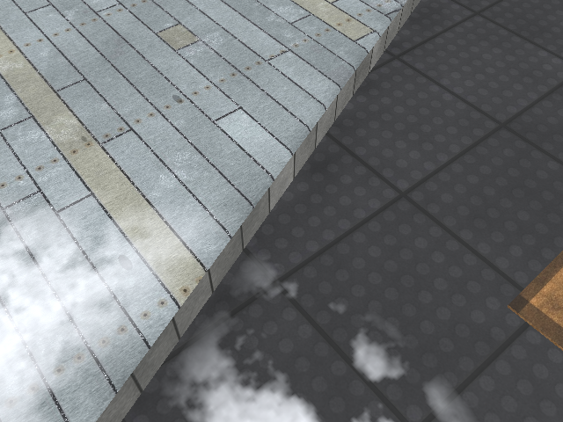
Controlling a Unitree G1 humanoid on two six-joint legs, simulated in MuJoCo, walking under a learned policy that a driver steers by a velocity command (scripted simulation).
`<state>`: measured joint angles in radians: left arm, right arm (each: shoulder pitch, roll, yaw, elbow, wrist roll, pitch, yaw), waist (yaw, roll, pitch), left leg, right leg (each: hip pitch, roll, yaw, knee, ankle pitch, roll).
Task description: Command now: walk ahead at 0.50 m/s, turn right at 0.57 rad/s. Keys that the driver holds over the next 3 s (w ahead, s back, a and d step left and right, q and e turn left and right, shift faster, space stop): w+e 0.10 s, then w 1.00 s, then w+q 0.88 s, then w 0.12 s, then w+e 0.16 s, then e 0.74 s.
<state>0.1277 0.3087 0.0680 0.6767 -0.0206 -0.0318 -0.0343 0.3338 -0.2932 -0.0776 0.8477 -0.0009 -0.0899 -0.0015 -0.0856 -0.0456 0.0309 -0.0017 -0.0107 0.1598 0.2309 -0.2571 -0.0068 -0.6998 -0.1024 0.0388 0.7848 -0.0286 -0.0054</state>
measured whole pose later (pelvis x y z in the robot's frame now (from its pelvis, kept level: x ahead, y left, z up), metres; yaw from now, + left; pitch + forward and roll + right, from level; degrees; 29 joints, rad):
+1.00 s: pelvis +0.56 -0.06 +0.01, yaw -10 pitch +1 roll +1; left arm 0.17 0.29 0.06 0.73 0.00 -0.05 0.00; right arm 0.33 -0.27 -0.05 0.86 0.00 -0.08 0.01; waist -0.05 -0.04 0.02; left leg -0.13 -0.05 0.05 0.27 -0.17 0.05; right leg -0.66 -0.12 0.05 0.88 -0.13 0.02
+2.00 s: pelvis +1.10 -0.04 +0.06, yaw +17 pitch +1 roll +0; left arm 0.14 0.30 0.07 0.78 -0.03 -0.10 0.00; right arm 0.23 -0.23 -0.04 0.73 0.01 -0.06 0.05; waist -0.02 -0.03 0.04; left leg -0.60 -0.09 0.06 1.00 -0.43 0.11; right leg -0.37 -0.03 0.09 1.38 -0.32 -0.02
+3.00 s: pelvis +1.51 +0.15 +0.12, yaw -5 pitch +3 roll -1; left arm 0.19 0.34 0.08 0.64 -0.01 0.05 0.02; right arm 0.19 -0.25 -0.04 0.66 -0.03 -0.01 -0.04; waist 0.00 -0.04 0.00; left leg -0.36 0.01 -0.03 0.52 -0.21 0.00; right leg -0.58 0.11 0.10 1.12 -0.47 0.05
